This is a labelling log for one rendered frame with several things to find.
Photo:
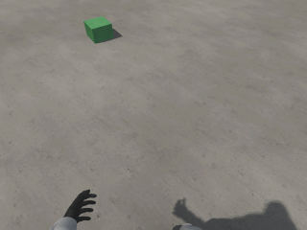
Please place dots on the left robot hand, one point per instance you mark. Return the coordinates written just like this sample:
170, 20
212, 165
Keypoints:
76, 209

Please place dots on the left robot forearm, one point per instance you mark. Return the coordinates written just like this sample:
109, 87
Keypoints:
65, 223

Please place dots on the carton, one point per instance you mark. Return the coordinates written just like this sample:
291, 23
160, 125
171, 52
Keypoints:
98, 29

